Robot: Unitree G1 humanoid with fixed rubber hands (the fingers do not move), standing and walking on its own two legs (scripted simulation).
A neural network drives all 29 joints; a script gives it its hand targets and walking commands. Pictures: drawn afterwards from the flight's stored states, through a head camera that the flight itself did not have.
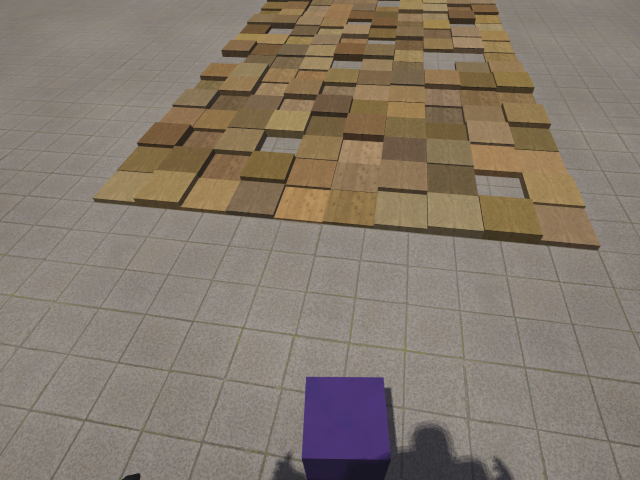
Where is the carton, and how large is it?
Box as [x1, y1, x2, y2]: [302, 377, 390, 479]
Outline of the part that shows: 306,377 302,461 307,479 383,479 390,460 383,377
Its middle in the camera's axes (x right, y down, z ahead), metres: +0.06 +0.52 +1.06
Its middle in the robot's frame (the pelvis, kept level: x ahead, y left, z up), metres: +0.40 +0.00 -0.66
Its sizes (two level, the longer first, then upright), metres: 0.210 0.200 0.250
